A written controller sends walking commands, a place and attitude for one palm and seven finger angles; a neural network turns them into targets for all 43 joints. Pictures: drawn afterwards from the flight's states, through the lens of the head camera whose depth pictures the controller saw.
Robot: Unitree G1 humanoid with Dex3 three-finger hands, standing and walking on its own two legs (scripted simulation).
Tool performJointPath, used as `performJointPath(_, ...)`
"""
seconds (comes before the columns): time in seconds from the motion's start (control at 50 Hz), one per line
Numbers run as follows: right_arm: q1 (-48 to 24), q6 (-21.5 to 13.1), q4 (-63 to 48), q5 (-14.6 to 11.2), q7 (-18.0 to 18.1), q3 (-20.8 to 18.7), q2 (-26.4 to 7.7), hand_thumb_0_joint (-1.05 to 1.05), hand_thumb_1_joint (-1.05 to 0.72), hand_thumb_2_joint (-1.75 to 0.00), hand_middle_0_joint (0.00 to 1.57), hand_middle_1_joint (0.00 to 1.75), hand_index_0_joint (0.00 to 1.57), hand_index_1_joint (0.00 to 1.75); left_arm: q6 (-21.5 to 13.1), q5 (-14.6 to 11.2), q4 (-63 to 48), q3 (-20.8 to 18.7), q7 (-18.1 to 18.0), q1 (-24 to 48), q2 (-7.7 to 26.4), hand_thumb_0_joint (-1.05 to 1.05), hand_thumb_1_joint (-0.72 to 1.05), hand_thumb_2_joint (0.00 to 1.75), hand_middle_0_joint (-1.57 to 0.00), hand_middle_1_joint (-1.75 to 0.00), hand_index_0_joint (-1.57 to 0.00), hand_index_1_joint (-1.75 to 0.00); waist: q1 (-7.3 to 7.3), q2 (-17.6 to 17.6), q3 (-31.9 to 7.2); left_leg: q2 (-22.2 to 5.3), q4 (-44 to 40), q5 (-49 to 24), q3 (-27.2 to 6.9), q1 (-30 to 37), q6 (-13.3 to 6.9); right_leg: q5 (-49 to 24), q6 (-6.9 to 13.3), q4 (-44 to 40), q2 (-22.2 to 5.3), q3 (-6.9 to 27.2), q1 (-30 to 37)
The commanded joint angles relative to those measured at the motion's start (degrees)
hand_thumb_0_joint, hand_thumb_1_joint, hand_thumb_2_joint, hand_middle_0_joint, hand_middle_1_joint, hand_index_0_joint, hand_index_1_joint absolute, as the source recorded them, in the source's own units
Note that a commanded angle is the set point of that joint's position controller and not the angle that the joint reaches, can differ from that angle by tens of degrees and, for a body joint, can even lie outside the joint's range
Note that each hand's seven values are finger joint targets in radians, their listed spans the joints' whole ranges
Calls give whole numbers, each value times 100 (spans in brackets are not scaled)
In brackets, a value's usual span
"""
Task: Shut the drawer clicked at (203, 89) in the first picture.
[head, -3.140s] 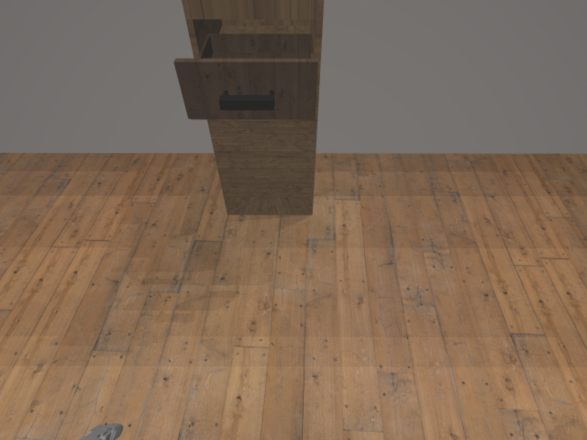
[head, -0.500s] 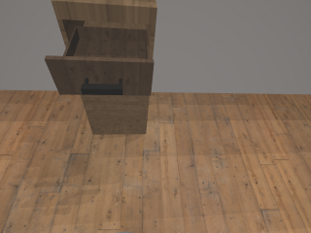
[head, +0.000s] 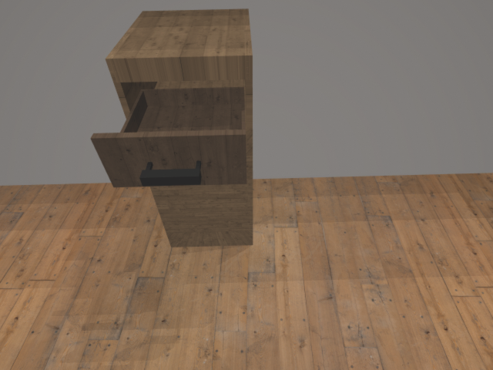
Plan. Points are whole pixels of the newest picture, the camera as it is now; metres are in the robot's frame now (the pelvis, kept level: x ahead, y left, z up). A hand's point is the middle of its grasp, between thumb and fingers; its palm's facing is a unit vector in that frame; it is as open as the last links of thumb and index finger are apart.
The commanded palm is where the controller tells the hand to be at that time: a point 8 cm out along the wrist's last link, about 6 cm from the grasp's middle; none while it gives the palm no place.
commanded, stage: take the last steps up to it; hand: left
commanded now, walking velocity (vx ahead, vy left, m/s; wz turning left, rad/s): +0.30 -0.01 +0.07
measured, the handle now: (172, 171) +0.55 +0.21 +0.00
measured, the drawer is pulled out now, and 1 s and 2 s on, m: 0.27 0.27 0.27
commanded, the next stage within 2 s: come to a stop and stand still in 0.56 s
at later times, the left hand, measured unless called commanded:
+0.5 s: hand out of the picture +0.02 +0.20 -0.18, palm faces +0.13 -0.98 -0.12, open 7.4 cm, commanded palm none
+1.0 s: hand (162, 304) +0.30 +0.21 -0.17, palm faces +0.05 -0.97 -0.23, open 7.3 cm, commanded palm none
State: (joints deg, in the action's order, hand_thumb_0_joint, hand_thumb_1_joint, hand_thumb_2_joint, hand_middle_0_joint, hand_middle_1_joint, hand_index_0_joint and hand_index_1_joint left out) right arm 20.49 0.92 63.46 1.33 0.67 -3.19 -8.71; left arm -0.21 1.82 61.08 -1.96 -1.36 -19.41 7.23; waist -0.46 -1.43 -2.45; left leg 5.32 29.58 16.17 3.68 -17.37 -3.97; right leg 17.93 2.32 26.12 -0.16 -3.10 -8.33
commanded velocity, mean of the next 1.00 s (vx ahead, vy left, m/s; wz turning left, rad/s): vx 0.07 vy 0.01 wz -0.01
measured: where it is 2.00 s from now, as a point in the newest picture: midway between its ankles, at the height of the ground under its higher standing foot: outside the picture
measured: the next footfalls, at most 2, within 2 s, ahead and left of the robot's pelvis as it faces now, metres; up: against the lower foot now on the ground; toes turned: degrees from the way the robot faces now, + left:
left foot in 0.40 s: +0.21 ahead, +0.16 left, +0.00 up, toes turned +12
right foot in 0.82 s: +0.33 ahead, -0.08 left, +0.00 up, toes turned -5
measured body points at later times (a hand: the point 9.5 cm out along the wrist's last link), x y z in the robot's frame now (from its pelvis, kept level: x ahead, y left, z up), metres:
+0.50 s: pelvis +0.14 +0.06 -0.01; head +0.16 +0.08 +0.43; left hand +0.01 +0.25 -0.17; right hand +0.24 -0.15 -0.15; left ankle +0.17 +0.15 -0.74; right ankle +0.02 -0.07 -0.66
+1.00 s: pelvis +0.21 +0.03 -0.01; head +0.25 +0.01 +0.44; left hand +0.30 +0.26 -0.15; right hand +0.20 -0.19 -0.18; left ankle +0.15 +0.15 -0.69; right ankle +0.29 -0.07 -0.74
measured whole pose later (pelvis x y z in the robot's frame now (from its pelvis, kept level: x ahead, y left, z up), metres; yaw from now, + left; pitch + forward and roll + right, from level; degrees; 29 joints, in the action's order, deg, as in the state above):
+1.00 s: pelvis +0.21 +0.03 -0.01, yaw +2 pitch -2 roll +1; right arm 15.8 2.4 62.6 0.4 1.9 -3.2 -8.3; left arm -0.2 1.2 57.6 -2.0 -2.4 -6.3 7.5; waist -1.4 -1.5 6.6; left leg -0.9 52.6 31.2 3.7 -17.9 1.9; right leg 8.8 1.9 30.6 -3.9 -6.3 -20.1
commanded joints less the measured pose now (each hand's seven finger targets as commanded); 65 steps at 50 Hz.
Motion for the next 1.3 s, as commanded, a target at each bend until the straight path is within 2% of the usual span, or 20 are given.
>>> performJointPath(0.0,-402,-160,-488,60,-121,-160,-540,0,-90,-90,20,30,20,30,-236,-76,-99,-196,-97,-468,872,0,90,90,-20,-30,-20,-30,17,1048,1487,-683,2420,269,-368,-2219,223,2113,751,-2495,-1961,2226,-91)
performJointPath(0.08,-245,-190,-379,25,-171,-140,-314,0,-90,-90,20,30,20,30,-413,-90,37,-89,-40,-729,530,0,90,90,-20,-30,-20,-30,-23,477,1259,-877,3101,-471,-207,-2161,357,-194,493,-2016,-1417,834,278)
performJointPath(0.28,-1487,-310,-818,-7,-209,18,-65,0,-90,-90,20,30,20,30,-406,9,509,-103,-65,-1491,657,0,90,90,-20,-30,-20,-30,362,979,1125,-897,1077,12,404,-1380,276,-2878,568,-1143,-1482,392,748)
performJointPath(0.34,-177,-409,-384,22,-94,-33,-294,0,-90,-90,20,30,20,30,-373,-41,515,-113,-51,-1271,707,0,90,90,-20,-30,-20,-30,-259,892,438,-528,30,-607,666,853,133,-3882,276,521,-1077,-29,172)
performJointPath(0.36,619,-432,-180,50,-12,-126,-731,0,-90,-90,20,30,20,30,-376,-96,472,-104,-27,-1333,575,0,90,90,-20,-30,-20,-30,-539,316,-254,-1202,-40,-1235,30,2339,-34,-2808,77,1676,-855,-138,-605)
performJointPath(0.38,1209,-478,-84,61,58,-268,-1396,0,-90,-90,20,30,20,30,-383,-167,341,-60,11,-1389,267,0,90,90,-20,-30,-20,-30,-656,-1076,-908,-2887,-438,-2200,-2119,3390,-671,551,-202,3403,-132,-470,-1945)
performJointPath(0.4,1380,-434,-21,-31,101,-260,-1509,0,-90,-90,20,30,20,30,-376,-136,201,-66,-17,-1081,377,0,90,90,-20,-30,-20,-30,-667,-916,-1047,-3352,-911,-2981,-2684,3336,-1008,1503,-95,4448,-91,129,-2293)
performJointPath(0.48,-75,-542,-266,-26,115,-10,-551,0,-90,-90,20,30,20,30,-204,-41,245,-124,64,-500,203,0,90,90,-20,-30,-20,-30,-87,-300,786,-2726,-1555,-2480,-1009,650,-628,313,-224,4571,-797,341,-2207)
performJointPath(0.54,-240,-591,-300,-27,120,7,-337,0,-90,-90,20,30,20,30,-62,-36,249,-127,87,-792,31,0,90,90,-20,-30,-20,-30,196,-521,671,-2265,-1595,-2779,-130,249,-426,-84,-287,3826,-718,158,-1722)
performJointPath(0.68,-309,-459,-405,32,98,-19,-584,0,-90,-90,20,30,20,30,36,-30,-194,-93,94,163,228,0,90,90,-20,-30,-20,-30,126,-391,946,-2199,-1583,-2745,-30,426,-533,-534,-381,1814,-667,-36,-1606)
performJointPath(0.78,-287,-307,-268,-23,133,-8,-583,0,-90,-90,20,30,20,30,-59,-22,-118,-119,-10,-101,689,0,90,90,-20,-30,-20,-30,296,53,431,-1607,-304,-2202,192,548,144,-2511,-369,-142,-622,31,-74)
performJointPath(0.82,130,-181,-252,-122,94,-17,-286,0,-90,-90,20,30,20,30,-91,-46,-200,-174,-52,48,1223,0,90,90,-20,-30,-20,-30,59,872,124,-914,234,468,315,1,475,-5292,302,120,-1815,1086,329)
performJointPath(0.86,203,-2,-230,-129,139,-62,-235,0,-90,-90,20,30,20,30,-74,-56,-252,-229,-79,158,1389,0,90,90,-20,-30,-20,-30,82,1485,-148,-781,1387,1566,288,96,565,-6099,803,-169,-2144,1170,315)
performJointPath(0.94,7,109,-294,-121,154,-103,-330,0,-90,-90,20,30,20,30,17,-38,-448,-303,-201,635,1203,0,90,90,-20,-30,-20,-30,161,920,-358,-736,3017,1624,-334,-362,578,-5052,1134,-319,-2164,1122,223)
performJointPath(1.0,-41,201,-368,-85,90,-119,-297,0,-90,-90,20,30,20,30,68,-7,-616,-348,-205,851,1257,0,90,90,-20,-30,-20,-30,128,827,-324,-692,2969,1304,-309,-308,644,-3520,933,-605,-2013,957,-219)
performJointPath(1.14,734,73,-231,-66,15,-39,-169,0,-90,-90,20,30,20,30,218,9,-680,-361,-148,1129,1257,0,90,90,-20,-30,-20,-30,-141,1199,-144,-509,-26,504,162,1197,481,908,286,-1134,-1407,944,-1385)
performJointPath(1.16,929,47,-154,-42,27,-18,-251,0,-90,-90,20,30,20,30,257,-33,-647,-307,-120,1118,1094,0,90,90,-20,-30,-20,-30,-232,782,4,-553,-680,498,17,1463,438,1329,3,-774,-1115,708,-1740)
performJointPath(1.2,422,-40,-428,84,90,-85,-830,0,-90,-90,20,30,20,30,302,-144,-720,-172,-73,1112,435,0,90,90,-20,-30,-20,-30,-193,-1790,998,-2328,-2694,2763,-2518,-304,-87,797,-421,1502,-17,-43,-2253)
performJointPath(1.22,-285,-36,-637,88,121,-33,-892,0,-90,-90,20,30,20,30,305,-90,-638,-211,-45,1067,576,0,90,90,-20,-30,-20,-30,11,-1473,1409,-2534,-3033,3004,-2642,-1337,-287,406,-321,2105,-196,554,-1823)
performJointPath(1.28,-512,-185,-624,42,181,37,-726,0,-90,-90,20,30,20,30,265,15,-256,-272,71,345,635,0,90,90,-20,-30,-20,-30,290,-447,1271,-1998,-2593,1896,-1759,-591,-76,-215,-322,3334,8,656,-2174)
